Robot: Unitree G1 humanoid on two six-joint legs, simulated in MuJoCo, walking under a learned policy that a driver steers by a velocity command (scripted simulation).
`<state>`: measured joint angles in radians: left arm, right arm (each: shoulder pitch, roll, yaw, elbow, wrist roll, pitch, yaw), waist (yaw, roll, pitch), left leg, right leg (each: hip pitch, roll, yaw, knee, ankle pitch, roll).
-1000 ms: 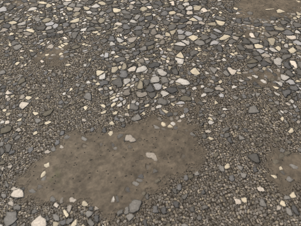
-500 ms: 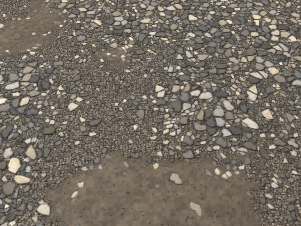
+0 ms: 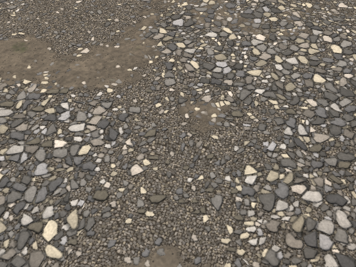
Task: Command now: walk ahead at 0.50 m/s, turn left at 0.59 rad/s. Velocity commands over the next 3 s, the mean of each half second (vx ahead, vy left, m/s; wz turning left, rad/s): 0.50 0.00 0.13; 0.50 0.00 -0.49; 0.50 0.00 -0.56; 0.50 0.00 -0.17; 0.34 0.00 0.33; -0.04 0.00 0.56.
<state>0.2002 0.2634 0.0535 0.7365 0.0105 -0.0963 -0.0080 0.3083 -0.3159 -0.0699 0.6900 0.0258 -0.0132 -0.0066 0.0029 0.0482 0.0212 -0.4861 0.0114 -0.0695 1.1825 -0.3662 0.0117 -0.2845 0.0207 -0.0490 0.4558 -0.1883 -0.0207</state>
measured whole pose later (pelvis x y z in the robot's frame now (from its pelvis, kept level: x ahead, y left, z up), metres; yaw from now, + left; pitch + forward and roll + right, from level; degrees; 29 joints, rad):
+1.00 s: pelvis +0.53 -0.01 -0.01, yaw -16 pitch +1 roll +1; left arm 0.22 0.29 0.08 0.75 -0.02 -0.04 -0.04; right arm 0.19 -0.29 -0.07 0.77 0.01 -0.11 -0.01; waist 0.01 0.01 0.07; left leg -0.40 0.06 -0.04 1.19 -0.39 -0.01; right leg -0.37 0.08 -0.01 0.53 -0.18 -0.10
